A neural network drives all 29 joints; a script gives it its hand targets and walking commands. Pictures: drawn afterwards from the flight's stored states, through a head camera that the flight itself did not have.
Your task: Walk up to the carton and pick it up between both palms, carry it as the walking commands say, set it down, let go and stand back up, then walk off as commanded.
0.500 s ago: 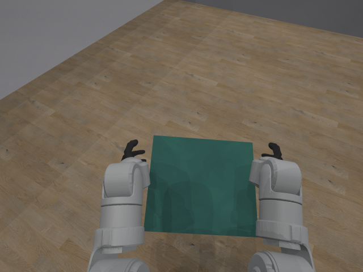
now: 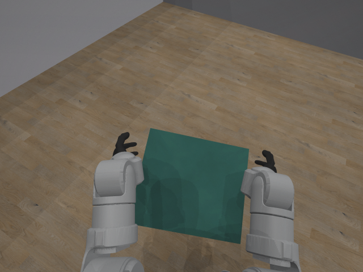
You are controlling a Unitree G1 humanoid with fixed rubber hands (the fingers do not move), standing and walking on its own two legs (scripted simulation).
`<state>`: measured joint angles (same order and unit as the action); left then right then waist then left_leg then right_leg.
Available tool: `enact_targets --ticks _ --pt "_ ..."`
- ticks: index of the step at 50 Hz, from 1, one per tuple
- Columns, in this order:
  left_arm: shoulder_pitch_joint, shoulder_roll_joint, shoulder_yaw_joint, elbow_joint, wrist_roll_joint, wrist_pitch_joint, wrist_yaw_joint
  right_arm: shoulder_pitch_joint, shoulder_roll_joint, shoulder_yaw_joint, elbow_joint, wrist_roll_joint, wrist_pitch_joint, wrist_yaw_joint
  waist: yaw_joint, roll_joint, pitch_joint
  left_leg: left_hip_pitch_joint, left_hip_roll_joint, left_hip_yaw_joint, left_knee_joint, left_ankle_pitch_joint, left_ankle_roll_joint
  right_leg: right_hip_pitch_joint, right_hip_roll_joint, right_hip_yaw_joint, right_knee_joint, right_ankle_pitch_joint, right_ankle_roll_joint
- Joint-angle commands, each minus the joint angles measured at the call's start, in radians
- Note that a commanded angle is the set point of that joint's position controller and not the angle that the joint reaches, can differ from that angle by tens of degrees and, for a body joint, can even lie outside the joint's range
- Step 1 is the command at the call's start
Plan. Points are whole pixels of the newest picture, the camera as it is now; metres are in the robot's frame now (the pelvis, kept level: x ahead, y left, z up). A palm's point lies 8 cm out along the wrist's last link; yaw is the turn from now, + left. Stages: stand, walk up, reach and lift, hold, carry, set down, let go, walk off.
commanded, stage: carry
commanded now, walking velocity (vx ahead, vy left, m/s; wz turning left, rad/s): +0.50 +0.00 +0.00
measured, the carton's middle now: (188, 185) +0.35 +0.01 -0.05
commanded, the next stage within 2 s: none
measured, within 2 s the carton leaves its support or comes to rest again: neither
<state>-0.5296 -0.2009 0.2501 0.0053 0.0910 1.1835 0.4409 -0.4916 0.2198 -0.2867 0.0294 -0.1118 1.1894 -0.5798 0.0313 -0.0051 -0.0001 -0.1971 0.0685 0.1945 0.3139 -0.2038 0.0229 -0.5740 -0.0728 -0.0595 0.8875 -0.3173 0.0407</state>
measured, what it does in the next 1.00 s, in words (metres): walks ahead: right foot, then left foot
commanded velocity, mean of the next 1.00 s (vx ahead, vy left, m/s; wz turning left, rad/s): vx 0.26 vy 0.00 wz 0.00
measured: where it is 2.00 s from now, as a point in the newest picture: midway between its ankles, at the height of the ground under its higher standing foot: (183, 206)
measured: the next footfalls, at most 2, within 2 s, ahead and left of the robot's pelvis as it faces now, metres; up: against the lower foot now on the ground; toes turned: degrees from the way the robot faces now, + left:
right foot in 0.18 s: +0.30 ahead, -0.12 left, +0.00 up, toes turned -7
left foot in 0.64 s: +0.55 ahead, +0.11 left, +0.00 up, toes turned +7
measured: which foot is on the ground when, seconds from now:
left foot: down 0.00-0.20, up 0.22-0.62, down 0.64-1.00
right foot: up 0.00-0.16, down 0.18-0.66, up 0.68-0.94, down 0.96-1.00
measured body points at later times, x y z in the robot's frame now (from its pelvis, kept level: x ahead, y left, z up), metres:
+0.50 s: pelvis +0.30 -0.03 +0.00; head +0.35 -0.04 +0.44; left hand +0.63 +0.12 +0.06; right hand +0.66 -0.19 +0.06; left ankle +0.38 +0.12 -0.71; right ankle +0.26 -0.12 -0.75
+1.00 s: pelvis +0.54 -0.01 -0.02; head +0.57 -0.01 +0.42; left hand +0.87 +0.14 +0.06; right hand +0.87 -0.16 +0.05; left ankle +0.49 +0.11 -0.75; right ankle +0.63 -0.11 -0.75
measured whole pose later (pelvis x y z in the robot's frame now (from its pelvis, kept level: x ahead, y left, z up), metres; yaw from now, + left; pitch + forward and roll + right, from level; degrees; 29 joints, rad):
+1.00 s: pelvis +0.54 -0.01 -0.02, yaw +2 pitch +3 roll +0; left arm -0.54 -0.25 0.24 0.01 0.11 1.16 0.44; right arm -0.54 0.21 -0.31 0.05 -0.15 1.18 -0.65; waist 0.02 -0.01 0.01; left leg -0.26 0.07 0.15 0.62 -0.38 -0.01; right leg -0.44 -0.05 -0.12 0.51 -0.06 -0.01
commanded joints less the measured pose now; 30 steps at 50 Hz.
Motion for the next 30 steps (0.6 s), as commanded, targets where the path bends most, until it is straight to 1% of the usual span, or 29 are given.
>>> enact_targets --ticks 1,2,3,4,5,6,7,8,9,10,11,12,13,14,15,16,17,19,21,22,25,27,28,29,30 --pt "-0.579 -1.076 -0.628 0.046 -0.449 0.016 -0.634 -0.747 0.915 0.565 -0.061 0.456 -0.002 0.784 -0.03 0.16 -0.423 0.329 0.21 -0.08 -0.072 0.474 0.091 0.006 0.015 -0.061 -0.169 0.145 0.002" --pt "-0.582 -1.078 -0.621 0.054 -0.444 0.018 -0.629 -0.752 0.908 0.556 -0.04 0.454 0.002 0.79 -0.032 0.175 -0.404 0.303 0.195 -0.047 -0.072 0.482 0.076 0.049 0.03 -0.085 -0.23 0.174 -0.004" --pt "-0.586 -1.08 -0.613 0.064 -0.439 0.021 -0.627 -0.756 0.903 0.546 -0.018 0.451 0.006 0.795 -0.036 0.19 -0.388 0.295 0.186 -0.029 -0.065 0.484 0.065 0.079 0.045 -0.104 -0.275 0.199 -0.01" --pt "-0.59 -1.083 -0.602 0.079 -0.435 0.025 -0.626 -0.761 0.9 0.534 0.005 0.447 0.011 0.798 -0.039 0.202 -0.378 0.299 0.181 -0.02 -0.047 0.489 0.055 0.1 0.057 -0.116 -0.313 0.222 -0.016" --pt "-0.595 -1.085 -0.59 0.095 -0.432 0.029 -0.626 -0.77 0.898 0.523 0.025 0.443 0.015 0.801 -0.042 0.205 -0.378 0.311 0.177 -0.012 -0.011 0.523 0.043 0.127 0.072 -0.126 -0.351 0.242 -0.022" --pt "-0.596 -1.086 -0.576 0.113 -0.428 0.033 -0.627 -0.782 0.898 0.514 0.041 0.44 0.02 0.803 -0.043 0.197 -0.389 0.326 0.168 0.003 0.052 0.581 0.027 0.17 0.087 -0.142 -0.396 0.262 -0.027" --pt "-0.583 -1.09 -0.562 0.138 -0.423 0.037 -0.629 -0.8 0.898 0.508 0.054 0.438 0.024 0.804 -0.035 0.171 -0.413 0.322 0.148 0.031 0.153 0.621 0.003 0.254 0.106 -0.167 -0.469 0.306 -0.035" --pt "-0.56 -1.095 -0.548 0.167 -0.417 0.041 -0.632 -0.812 0.901 0.503 0.066 0.434 0.029 0.805 -0.024 0.113 -0.456 0.257 0.123 0.055 0.313 0.597 -0.025 0.407 0.109 -0.17 -0.519 0.309 -0.054" --pt "-0.529 -1.092 -0.53 0.201 -0.406 0.045 -0.638 -0.823 0.901 0.499 0.083 0.433 0.034 0.805 0.001 0.035 -0.532 0.073 0.12 0.041 0.546 0.395 -0.041 0.647 -0.003 -0.054 -0.517 0.251 -0.095" --pt "-0.511 -1.048 -0.487 0.254 -0.374 0.048 -0.639 -0.827 0.916 0.503 0.108 0.436 0.042 0.809 -0.014 -0.158 -0.549 -0.129 0.056 0.009 0.783 -0.075 -0.044 0.758 -0.239 0.276 -0.541 0.255 -0.138" --pt "-0.54 -1.067 -0.477 0.277 -0.374 0.038 -0.632 -0.826 0.955 0.49 0.168 0.444 0.051 0.815 -0.013 -0.274 -0.627 -0.42 -0.018 -0.115 0.912 -0.307 -0.047 0.92 -0.374 0.556 -0.57 0.279 -0.288" --pt "-0.617 -1.085 -0.481 0.207 -0.395 0.036 -0.631 -0.9 0.976 0.489 0.121 0.47 0.046 0.814 -0.004 -0.204 -0.608 -0.503 0.029 -0.195 0.986 -0.283 -0.033 0.907 -0.354 0.48 -0.553 0.326 -0.299" --pt "-0.592 -1.084 -0.459 0.215 -0.38 0.041 -0.63 -0.92 0.988 0.5 0.108 0.486 0.052 0.818 0.002 -0.161 -0.567 -0.524 0.049 -0.211 0.982 -0.254 -0.027 0.867 -0.312 0.39 -0.54 0.378 -0.272" --pt "-0.583 -1.084 -0.454 0.208 -0.371 0.037 -0.624 -0.926 0.996 0.51 0.112 0.497 0.05 0.824 0.001 -0.114 -0.539 -0.512 0.07 -0.218 0.913 -0.202 -0.035 0.824 -0.278 0.294 -0.55 0.418 -0.242" --pt "-0.594 -1.082 -0.454 0.173 -0.365 0.027 -0.623 -0.917 1.02 0.518 0.115 0.505 0.044 0.827 0.001 -0.108 -0.535 -0.473 0.092 -0.228 0.797 -0.163 -0.045 0.792 -0.25 0.208 -0.567 0.444 -0.211" --pt "-0.613 -1.08 -0.466 0.136 -0.373 0.014 -0.625 -0.883 1.025 0.515 0.129 0.5 0.035 0.827 0.004 -0.119 -0.533 -0.416 0.087 -0.211 0.708 -0.151 -0.055 0.77 -0.231 0.144 -0.582 0.469 -0.194" --pt "-0.647 -1.079 -0.49 0.083 -0.389 0.003 -0.625 -0.854 1.026 0.511 0.131 0.493 0.025 0.822 0.005 -0.118 -0.527 -0.379 0.066 -0.182 0.651 -0.153 -0.061 0.76 -0.224 0.117 -0.587 0.506 -0.195" --pt "-0.713 -1.067 -0.535 -0.01 -0.429 -0.011 -0.623 -0.822 1.019 0.49 0.119 0.482 0.01 0.807 0.004 -0.113 -0.51 -0.358 0.048 -0.144 0.553 -0.162 -0.071 0.753 -0.228 0.091 -0.591 0.534 -0.209" --pt "-0.709 -1.05 -0.537 -0.015 -0.439 -0.01 -0.625 -0.787 1.01 0.472 0.135 0.461 0.014 0.795 0.005 -0.129 -0.476 -0.376 0.04 -0.117 0.464 -0.13 -0.075 0.764 -0.234 0.082 -0.603 0.559 -0.216" --pt "-0.701 -1.042 -0.532 -0.007 -0.44 -0.007 -0.629 -0.775 1.009 0.469 0.142 0.453 0.017 0.79 0.006 -0.139 -0.462 -0.379 0.035 -0.107 0.427 -0.099 -0.076 0.772 -0.231 0.072 -0.601 0.589 -0.212" --pt "-0.677 -1.027 -0.517 0.024 -0.439 0.008 -0.641 -0.767 1.011 0.472 0.149 0.439 0.025 0.781 0.008 -0.162 -0.429 -0.346 0.01 -0.078 0.326 0.004 -0.069 0.781 -0.209 0.027 -0.585 0.667 -0.177" --pt "-0.658 -1.02 -0.511 0.046 -0.433 0.021 -0.648 -0.775 1.006 0.482 0.135 0.436 0.028 0.777 0.01 -0.172 -0.399 -0.304 -0.016 -0.054 0.246 0.05 -0.062 0.771 -0.195 -0.005 -0.57 0.677 -0.156" --pt "-0.646 -1.019 -0.509 0.059 -0.429 0.029 -0.65 -0.774 1.003 0.487 0.13 0.435 0.031 0.776 0.01 -0.176 -0.382 -0.271 -0.036 -0.036 0.197 0.081 -0.061 0.763 -0.185 -0.024 -0.545 0.732 -0.142" --pt "-0.631 -1.015 -0.508 0.069 -0.426 0.037 -0.652 -0.768 1.001 0.495 0.126 0.434 0.036 0.775 0.008 -0.172 -0.377 -0.222 -0.059 -0.008 0.123 0.143 -0.062 0.763 -0.167 -0.049 -0.5 0.782 -0.12" --pt "-0.614 -1.01 -0.507 0.077 -0.423 0.045 -0.652 -0.76 1.002 0.505 0.122 0.434 0.041 0.776 -0.003 -0.143 -0.4 -0.098 -0.078 0.032 0.007 0.262 -0.058 0.733 -0.131 -0.096 -0.409 0.794 -0.082"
